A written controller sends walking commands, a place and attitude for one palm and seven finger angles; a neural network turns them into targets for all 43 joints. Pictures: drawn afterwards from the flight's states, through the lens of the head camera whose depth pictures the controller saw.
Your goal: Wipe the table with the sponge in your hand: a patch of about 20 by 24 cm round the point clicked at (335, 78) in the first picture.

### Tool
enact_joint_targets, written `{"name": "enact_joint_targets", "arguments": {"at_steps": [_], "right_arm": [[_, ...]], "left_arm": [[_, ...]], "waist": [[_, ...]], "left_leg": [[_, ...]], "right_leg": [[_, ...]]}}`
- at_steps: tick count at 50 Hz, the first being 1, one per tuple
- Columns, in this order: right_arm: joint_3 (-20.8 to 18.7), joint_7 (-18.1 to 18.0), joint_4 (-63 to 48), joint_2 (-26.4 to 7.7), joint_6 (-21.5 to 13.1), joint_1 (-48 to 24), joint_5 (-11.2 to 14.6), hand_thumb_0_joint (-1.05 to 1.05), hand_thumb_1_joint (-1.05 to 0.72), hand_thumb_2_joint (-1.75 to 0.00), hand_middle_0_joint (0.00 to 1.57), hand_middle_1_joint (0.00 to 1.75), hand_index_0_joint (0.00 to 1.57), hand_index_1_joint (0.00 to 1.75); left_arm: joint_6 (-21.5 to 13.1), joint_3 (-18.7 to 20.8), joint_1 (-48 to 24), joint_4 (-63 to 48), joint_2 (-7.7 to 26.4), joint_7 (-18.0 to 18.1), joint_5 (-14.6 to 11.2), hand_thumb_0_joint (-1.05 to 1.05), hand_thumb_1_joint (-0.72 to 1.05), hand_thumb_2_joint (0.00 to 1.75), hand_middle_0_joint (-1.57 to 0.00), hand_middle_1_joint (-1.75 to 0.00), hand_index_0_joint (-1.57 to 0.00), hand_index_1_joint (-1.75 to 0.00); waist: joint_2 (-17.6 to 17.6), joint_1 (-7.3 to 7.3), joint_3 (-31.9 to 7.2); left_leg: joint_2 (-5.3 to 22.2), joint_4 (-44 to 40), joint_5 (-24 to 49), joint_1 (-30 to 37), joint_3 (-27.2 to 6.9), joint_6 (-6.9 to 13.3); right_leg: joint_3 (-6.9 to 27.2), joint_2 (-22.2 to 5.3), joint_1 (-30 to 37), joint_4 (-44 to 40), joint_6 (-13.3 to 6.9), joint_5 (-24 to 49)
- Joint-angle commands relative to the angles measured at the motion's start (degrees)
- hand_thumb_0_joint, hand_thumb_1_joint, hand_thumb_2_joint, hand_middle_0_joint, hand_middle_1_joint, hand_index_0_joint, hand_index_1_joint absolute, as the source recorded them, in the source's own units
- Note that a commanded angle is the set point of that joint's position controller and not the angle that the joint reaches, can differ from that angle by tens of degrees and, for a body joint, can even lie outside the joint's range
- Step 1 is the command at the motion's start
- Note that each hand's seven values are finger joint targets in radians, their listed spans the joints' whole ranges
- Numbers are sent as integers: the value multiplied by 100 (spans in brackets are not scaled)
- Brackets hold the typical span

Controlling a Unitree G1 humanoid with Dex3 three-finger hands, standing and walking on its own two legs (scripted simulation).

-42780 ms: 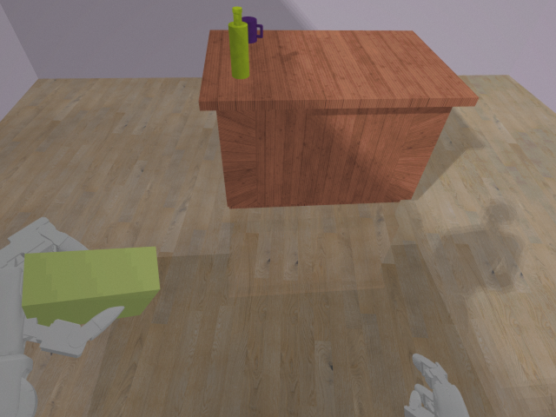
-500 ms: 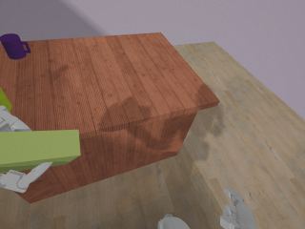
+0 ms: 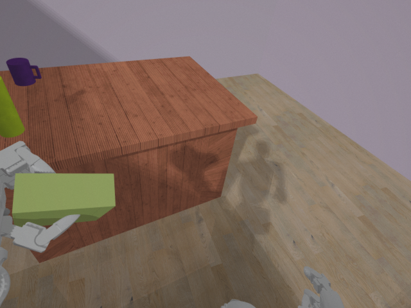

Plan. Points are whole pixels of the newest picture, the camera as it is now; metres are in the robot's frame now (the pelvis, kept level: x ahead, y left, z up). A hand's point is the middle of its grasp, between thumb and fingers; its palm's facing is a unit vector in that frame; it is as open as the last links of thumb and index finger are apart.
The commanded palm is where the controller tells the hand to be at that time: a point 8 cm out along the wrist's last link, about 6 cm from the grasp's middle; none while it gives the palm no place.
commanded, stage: stop stepping back and stand still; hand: left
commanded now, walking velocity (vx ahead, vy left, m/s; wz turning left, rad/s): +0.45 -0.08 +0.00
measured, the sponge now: (77, 200) +0.22 +0.22 +0.16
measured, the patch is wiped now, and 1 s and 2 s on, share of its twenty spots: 1.00 1.00 1.00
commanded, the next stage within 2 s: stand and wait in 1.40 s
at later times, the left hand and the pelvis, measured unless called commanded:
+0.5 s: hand (19, 299) +0.08 +0.21 +0.19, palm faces +0.38 -0.87 -0.32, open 9.0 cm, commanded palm +0.04 +0.25 +0.21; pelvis -0.11 -0.03 +0.01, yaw +1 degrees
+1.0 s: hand out of the picture +0.04 +0.23 +0.20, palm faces +0.45 -0.84 -0.31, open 9.0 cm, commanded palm -0.01 +0.26 +0.21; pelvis -0.15 -0.02 +0.01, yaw +3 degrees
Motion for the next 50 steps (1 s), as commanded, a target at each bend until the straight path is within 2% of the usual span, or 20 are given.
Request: {"name": "enact_joint_targets", "arguments": {"at_steps": [1, 9, 10, 11, 12, 16, 22, 23, 24, 25, 29, 34, 36, 38, 42, 45, 46, 47, 48, 50], "right_arm": [[-212, 154, -688, -693, -489, -611, 93, 0, -90, -90, 20, 30, 20, 30], [-171, -83, -927, -907, -192, -791, -59, 0, -90, -90, 20, 30, 20, 30], [-208, -69, -951, -868, -136, -730, -42, 0, -90, -90, 20, 30, 20, 30], [-242, -21, -927, -766, -76, -653, 8, 0, -90, -90, 20, 30, 20, 30], [-331, -26, -1006, -868, -114, -758, 56, 0, -90, -90, 20, 30, 20, 30], [-413, 71, -841, -901, -79, -705, 101, 0, -90, -90, 20, 30, 20, 30], [-227, -216, -789, -737, -345, -642, -32, 0, -90, -90, 20, 30, 20, 30], [-219, -261, -809, -840, -401, -587, -61, 0, -90, -90, 20, 30, 20, 30], [-275, -258, -902, -1014, -446, -597, -63, 0, -90, -90, 20, 30, 20, 30], [-331, -221, -950, -985, -526, -690, -10, 0, -90, -90, 20, 30, 20, 30], [-340, 8, -699, -808, -474, -508, 110, 0, -90, -90, 20, 30, 20, 30], [-213, -47, -945, -904, -281, -762, -30, 0, -90, -90, 20, 30, 20, 30], [-216, -60, -949, -891, -185, -801, -55, 0, -90, -90, 20, 30, 20, 30], [-333, -21, -971, -809, -113, -837, 22, 0, -90, -90, 20, 30, 20, 30], [-352, -19, -791, -752, -75, -798, -7, 0, -90, -90, 20, 30, 20, 30], [-231, -188, -780, -682, -49, -891, -96, 0, -90, -90, 20, 30, 20, 30], [-278, -251, -844, -807, -86, -872, -119, 0, -90, -90, 20, 30, 20, 30], [-277, -212, -917, -987, -149, -839, -132, 0, -90, -90, 20, 30, 20, 30], [-277, -186, -947, -830, -225, -918, -92, 0, -90, -90, 20, 30, 20, 30], [-331, -98, -811, -738, -307, -662, -62, 0, -90, -90, 20, 30, 20, 30]], "left_arm": [[-538, 335, -999, -1337, 770, 79, -24, 0, 10, 130, -120, -160, -120, -160], [-370, 401, -98, -328, 552, -76, -218, 0, 10, 130, -120, -160, -120, -160], [-334, 399, -96, -326, 588, -105, -177, 0, 10, 130, -120, -160, -120, -160], [-332, 308, -65, -356, 630, -159, -129, 0, 10, 130, -120, -160, -120, -160], [-455, 399, -607, -857, 873, -174, -158, 0, 10, 130, -120, -160, -120, -160], [-651, 597, -936, -1567, 1068, -233, -186, 0, 10, 130, -120, -160, -120, -160], [-534, 379, -512, -1677, 856, 109, -157, 0, 10, 130, -120, -160, -120, -160], [-549, 372, -654, -1626, 775, 161, -173, 0, 10, 130, -120, -160, -120, -160], [-577, 443, -783, -1631, 748, 213, -180, 0, 10, 130, -120, -160, -120, -160], [-601, 565, -1109, -1620, 865, 235, -95, 0, 10, 130, -120, -160, -120, -160], [-547, 493, -369, -815, 674, 158, -94, 0, 10, 130, -120, -160, -120, -160], [-398, 278, 49, -718, 448, 8, -229, 0, 10, 130, -120, -160, -120, -160], [-349, 296, 52, -756, 532, 4, -136, 0, 10, 130, -120, -160, -120, -160], [-405, 382, -457, -1191, 822, -11, -136, 0, 10, 130, -120, -160, -120, -160], [-507, 498, -896, -1857, 912, 44, -153, 0, 10, 130, -120, -160, -120, -160], [-475, 359, -644, -1860, 751, 212, -128, 0, 10, 130, -120, -160, -120, -160], [-461, 250, -463, -1707, 551, 247, -170, 0, 10, 130, -120, -160, -120, -160], [-485, 307, -648, -1896, 603, 339, -164, 0, 10, 130, -120, -160, -120, -160], [-485, 402, -791, -1802, 699, 385, -96, 0, 10, 130, -120, -160, -120, -160], [-453, 600, -528, -1486, 846, 352, -100, 0, 10, 130, -120, -160, -120, -160]], "waist": [[1538, -105, 348], [1392, 201, 31], [446, 258, -94], [-989, 188, -278], [-1362, 69, -205], [-334, -134, 246], [776, -65, -94], [1546, -95, -225], [2798, -82, -262], [2990, -91, -26], [1351, -70, 280], [1325, 61, 336], [642, 147, 144], [-1081, 82, -141], [-112, -134, 253], [1360, -152, 160], [2258, -146, 269], [3390, -101, 267], [2960, -129, 438], [1559, -68, -142]], "left_leg": [[1605, -3140, -471, -2, -2771, 1001], [769, -1607, -1222, -1514, -964, 290], [285, -169, -1039, -1710, -460, 177], [-181, 1928, -708, -1997, -47, 67], [-194, 3350, -280, -2271, -435, -52], [592, 3233, 898, -1462, -1125, -23], [193, -1226, -240, 882, 4, 234], [294, -2035, -635, 793, -400, 330], [1163, -2941, -1590, 729, -2091, 731], [1776, -3399, -1264, 355, -2962, 1182], [1529, -2822, -16, 284, -2263, 940], [1165, -2626, -965, -959, -1516, 469], [510, -857, -850, -1368, -797, 264], [-96, 2323, -368, -1936, -343, -22], [718, 1349, 141, -187, -1155, 43], [298, -1267, 248, 1079, -468, 41], [579, -2222, -570, 874, -1189, 152], [1533, -3277, -1772, 688, -3052, 584], [1812, -3594, -1667, 87, -3368, 939], [1328, -2693, 584, 743, -2462, 643]], "right_leg": [[498, -202, -985, 1344, 82, 428], [-730, 255, 3226, -3352, -80, 353], [-566, 130, 3572, -3990, -174, 693], [468, -752, 3625, -4462, -505, 1065], [2003, -1628, 2884, -5149, -727, 917], [1743, -1867, 739, -5460, -959, -1200], [299, -1029, 322, -4164, -550, -1832], [-4, -628, 690, -3086, -415, -1498], [-567, 89, 476, -1384, -73, -1088], [-230, 246, -49, 107, 82, -798], [309, -271, -124, -113, 28, 116], [-443, 190, 2579, -3049, -12, 154], [-345, 122, 3474, -4052, -179, 647], [2325, -1684, 3322, -5175, -1033, 804], [1628, -1792, 905, -5109, -1082, -575], [265, -752, 510, -3770, -570, -1142], [-61, -258, 677, -2802, -360, -1034], [-307, 378, 391, -1433, -47, -1049], [201, 346, 459, -616, -4, -742], [142, 115, 934, -1362, 81, -371]]}}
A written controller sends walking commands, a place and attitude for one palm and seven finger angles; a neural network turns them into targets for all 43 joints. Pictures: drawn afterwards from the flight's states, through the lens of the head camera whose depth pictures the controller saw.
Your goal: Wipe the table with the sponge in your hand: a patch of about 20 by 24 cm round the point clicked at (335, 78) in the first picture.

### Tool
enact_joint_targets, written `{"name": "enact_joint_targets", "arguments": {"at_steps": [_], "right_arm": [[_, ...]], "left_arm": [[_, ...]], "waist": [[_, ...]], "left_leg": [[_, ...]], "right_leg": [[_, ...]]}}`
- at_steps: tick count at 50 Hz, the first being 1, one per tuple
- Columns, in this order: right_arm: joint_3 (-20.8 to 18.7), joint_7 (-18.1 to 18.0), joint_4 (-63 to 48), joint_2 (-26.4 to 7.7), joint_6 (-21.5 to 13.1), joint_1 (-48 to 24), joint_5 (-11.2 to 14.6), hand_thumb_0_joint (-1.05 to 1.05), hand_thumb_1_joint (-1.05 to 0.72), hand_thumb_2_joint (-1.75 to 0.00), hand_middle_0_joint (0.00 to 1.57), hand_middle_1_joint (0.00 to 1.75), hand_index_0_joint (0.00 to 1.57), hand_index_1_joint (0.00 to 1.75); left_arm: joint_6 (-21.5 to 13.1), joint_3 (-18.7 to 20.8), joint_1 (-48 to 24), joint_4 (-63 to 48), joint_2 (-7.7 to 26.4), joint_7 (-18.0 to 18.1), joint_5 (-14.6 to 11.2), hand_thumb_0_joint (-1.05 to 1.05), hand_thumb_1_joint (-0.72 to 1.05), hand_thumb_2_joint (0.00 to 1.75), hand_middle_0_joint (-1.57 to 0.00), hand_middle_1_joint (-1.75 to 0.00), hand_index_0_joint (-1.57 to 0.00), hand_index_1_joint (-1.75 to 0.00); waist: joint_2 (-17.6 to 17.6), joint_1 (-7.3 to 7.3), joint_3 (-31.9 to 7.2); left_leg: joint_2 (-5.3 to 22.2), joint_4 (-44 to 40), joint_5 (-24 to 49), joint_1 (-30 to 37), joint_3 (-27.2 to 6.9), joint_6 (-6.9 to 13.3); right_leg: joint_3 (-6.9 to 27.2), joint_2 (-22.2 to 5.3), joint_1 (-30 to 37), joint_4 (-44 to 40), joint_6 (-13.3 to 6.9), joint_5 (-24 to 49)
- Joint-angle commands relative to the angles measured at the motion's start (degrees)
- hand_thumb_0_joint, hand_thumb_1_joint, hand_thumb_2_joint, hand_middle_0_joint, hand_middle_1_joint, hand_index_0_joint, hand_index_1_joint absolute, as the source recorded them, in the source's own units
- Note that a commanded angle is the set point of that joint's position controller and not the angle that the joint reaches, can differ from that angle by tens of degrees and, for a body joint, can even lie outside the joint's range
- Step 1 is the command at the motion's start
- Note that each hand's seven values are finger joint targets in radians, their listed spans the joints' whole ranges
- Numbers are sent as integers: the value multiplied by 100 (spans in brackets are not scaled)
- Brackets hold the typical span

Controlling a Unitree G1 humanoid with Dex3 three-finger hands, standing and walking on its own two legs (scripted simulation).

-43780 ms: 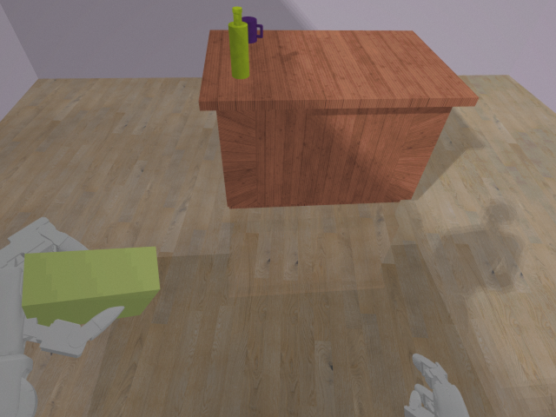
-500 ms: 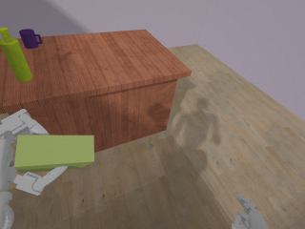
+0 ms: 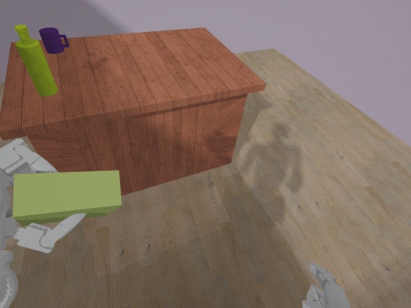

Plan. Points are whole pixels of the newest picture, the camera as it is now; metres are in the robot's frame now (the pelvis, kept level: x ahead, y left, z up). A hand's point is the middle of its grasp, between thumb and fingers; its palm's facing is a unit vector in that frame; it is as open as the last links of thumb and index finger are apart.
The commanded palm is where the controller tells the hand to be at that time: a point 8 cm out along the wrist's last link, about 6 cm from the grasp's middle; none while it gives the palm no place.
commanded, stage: stop stepping back and stand still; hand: left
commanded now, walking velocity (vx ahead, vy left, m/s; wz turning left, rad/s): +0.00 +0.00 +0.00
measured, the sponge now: (83, 198) +0.23 +0.20 +0.16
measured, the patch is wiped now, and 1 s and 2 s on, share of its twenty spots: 1.00 1.00 1.00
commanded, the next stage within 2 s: stand and wait in 0.40 s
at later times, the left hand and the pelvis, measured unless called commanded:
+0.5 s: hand (22, 192) +0.22 +0.28 +0.18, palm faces +0.46 -0.83 -0.32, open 9.0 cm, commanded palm +0.17 +0.30 +0.20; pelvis +0.02 +0.02 +0.02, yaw +2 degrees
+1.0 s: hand (39, 182) +0.24 +0.27 +0.17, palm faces +0.42 -0.86 -0.31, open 9.0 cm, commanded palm +0.19 +0.30 +0.20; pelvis +0.04 +0.02 +0.03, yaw +1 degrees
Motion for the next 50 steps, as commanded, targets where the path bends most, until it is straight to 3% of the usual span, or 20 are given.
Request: {"name": "enact_joint_targets", "arguments": {"at_steps": [1, 2, 4, 5, 7, 8, 9, 10, 12, 14, 16, 17, 18, 20, 23, 27, 31, 39, 44, 50], "right_arm": [[-213, 82, -942, -671, -488, -477, 61, 0, -90, -90, 20, 30, 20, 30], [-139, 96, -879, -639, -483, -515, 55, 0, -90, -90, 20, 30, 20, 30], [-88, 113, -933, -679, -415, -651, 68, 0, -90, -90, 20, 30, 20, 30], [-104, 117, -985, -683, -378, -699, 41, 0, -90, -90, 20, 30, 20, 30], [-146, 152, -985, -683, -280, -788, 8, 0, -90, -90, 20, 30, 20, 30], [-179, 142, -852, -596, -273, -669, 22, 0, -90, -90, 20, 30, 20, 30], [-229, 106, -808, -624, -252, -646, 33, 0, -90, -90, 20, 30, 20, 30], [-206, 79, -833, -616, -241, -658, 7, 0, -90, -90, 20, 30, 20, 30], [-155, -11, -894, -647, -236, -701, -40, 0, -90, -90, 20, 30, 20, 30], [-141, -69, -1005, -738, -260, -769, -65, 0, -90, -90, 20, 30, 20, 30], [-77, -91, -1021, -618, -315, -854, 5, 0, -90, -90, 20, 30, 20, 30], [-53, -101, -984, -585, -347, -866, -11, 0, -90, -90, 20, 30, 20, 30], [-72, -103, -935, -609, -368, -815, -6, 0, -90, -90, 20, 30, 20, 30], [-126, -79, -905, -663, -405, -778, -10, 0, -90, -90, 20, 30, 20, 30], [-133, -40, -893, -676, -397, -789, -14, 0, -90, -90, 20, 30, 20, 30], [-113, -26, -905, -654, -325, -869, -43, 0, -90, -90, 20, 30, 20, 30], [-121, -42, -976, -656, -241, -895, -59, 0, -90, -90, 20, 30, 20, 30], [-122, -38, -1051, -634, -129, -889, -23, 0, -90, -90, 20, 30, 20, 30], [-134, -54, -1037, -665, -73, -891, -12, 0, -90, -90, 20, 30, 20, 30], [-122, -69, -1046, -671, -27, -944, -33, 0, -90, -90, 20, 30, 20, 30]], "left_arm": [[-288, 742, -430, -1070, 1015, 128, -45, 0, 10, 130, -120, -160, -120, -160], [-263, 654, -145, -749, 846, 102, -65, 0, 10, 130, -120, -160, -120, -160], [-243, 441, 77, -568, 625, 29, -59, 0, 10, 130, -120, -160, -120, -160], [-271, 404, 82, -520, 643, -14, -28, 0, 10, 130, -120, -160, -120, -160], [-313, 401, -98, -637, 740, -68, -15, 0, 10, 130, -120, -160, -120, -160], [-339, 440, -307, -740, 795, -45, -8, 0, 10, 130, -120, -160, -120, -160], [-319, 447, -309, -816, 792, -9, -27, 0, 10, 130, -120, -160, -120, -160], [-314, 540, -304, -896, 869, 21, -47, 0, 10, 130, -120, -160, -120, -160], [-355, 578, -423, -1140, 945, 80, -13, 0, 10, 130, -120, -160, -120, -160], [-422, 549, -277, -1154, 821, 161, -2, 0, 10, 130, -120, -160, -120, -160], [-370, 509, -273, -1077, 804, 190, 36, 0, 10, 130, -120, -160, -120, -160], [-366, 440, -412, -1025, 751, 198, 65, 0, 10, 130, -120, -160, -120, -160], [-358, 460, -367, -790, 731, 209, 64, 0, 10, 130, -120, -160, -120, -160], [-361, 305, -433, -645, 607, 183, 35, 0, 10, 130, -120, -160, -120, -160], [-368, 109, -407, -434, 446, 129, 39, 0, 10, 130, -120, -160, -120, -160], [-394, 157, -534, -535, 562, 133, 56, 0, 10, 130, -120, -160, -120, -160], [-417, 403, -351, -596, 763, 156, 25, 0, 10, 130, -120, -160, -120, -160], [-390, 284, -198, -632, 604, 123, -40, 0, 10, 130, -120, -160, -120, -160], [-336, 163, -296, -416, 520, 97, -40, 0, 10, 130, -120, -160, -120, -160], [-347, 243, -415, -466, 657, 123, -19, 0, 10, 130, -120, -160, -120, -160]], "waist": [[1063, -95, -789], [1015, -60, -627], [684, 11, -377], [265, -14, -234], [-361, -99, -135], [-796, -138, -279], [-987, -134, -308], [-858, -159, -410], [222, -219, -472], [1587, -36, -421], [1668, -6, -422], [1320, 11, -314], [818, 38, -419], [282, 3, -701], [398, -25, -592], [483, -6, -543], [619, 23, -710], [650, 36, -962], [396, 19, -838], [541, 49, -713]], "left_leg": [[1017, -2272, 462, 811, -1705, 603], [1009, -2194, 507, 446, -1504, 561], [704, -1814, -321, -417, -1045, 335], [412, -1348, -703, -758, -730, 200], [-20, -15, -521, -609, -331, -1], [-61, 508, -434, -30, -296, -38], [-12, 558, -238, 235, -346, -36], [51, 129, -51, 486, -354, -10], [173, -1329, 126, 902, -524, 84], [755, -2588, -376, 557, -1564, 306], [841, -2954, -956, 151, -1674, 333], [806, -2875, -694, 12, -1629, 327], [707, -2597, -172, 105, -1435, 289], [432, -2017, 964, 522, -952, 160], [359, -2080, 686, 538, -847, 82], [317, -2111, 659, 514, -804, 61], [314, -2136, 1115, 633, -783, 43], [381, -2067, 2087, 987, -688, -17], [361, -2043, 1965, 983, -631, -32], [309, -2180, 1467, 789, -668, -17]], "right_leg": [[147, 10, -5, -287, 161, -113], [172, -37, 506, -1059, 157, 185], [47, 78, 1686, -2316, 137, 1185], [351, -156, 1832, -2731, 11, 1297], [1758, -1199, 1042, -3562, -519, 290], [2031, -1465, 350, -3847, -685, -620], [2046, -1546, 133, -3918, -803, -715], [1795, -1461, 168, -3734, -777, -440], [1098, -972, 254, -2854, -457, 22], [310, -88, 598, -1856, -15, 558], [197, 41, 1024, -1716, 127, 792], [219, 25, 1214, -1864, 142, 998], [258, 6, 1424, -2138, 132, 1292], [479, -173, 1589, -2431, 57, 2084], [584, -233, 1480, -2618, 25, 1747], [658, -278, 1478, -2759, -20, 1706], [603, -280, 1657, -2719, -36, 2051], [474, -224, 1821, -2568, 30, 2637], [544, -259, 1727, -2680, 37, 2613], [587, -260, 1729, -2796, 14, 2266]]}}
